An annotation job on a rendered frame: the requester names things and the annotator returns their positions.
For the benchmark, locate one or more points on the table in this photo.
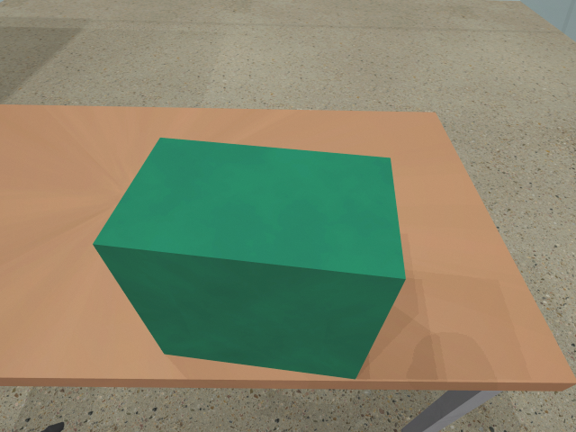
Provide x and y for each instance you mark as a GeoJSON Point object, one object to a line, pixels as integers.
{"type": "Point", "coordinates": [464, 320]}

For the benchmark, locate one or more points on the carton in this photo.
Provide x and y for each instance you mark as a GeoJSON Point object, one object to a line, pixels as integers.
{"type": "Point", "coordinates": [273, 257]}

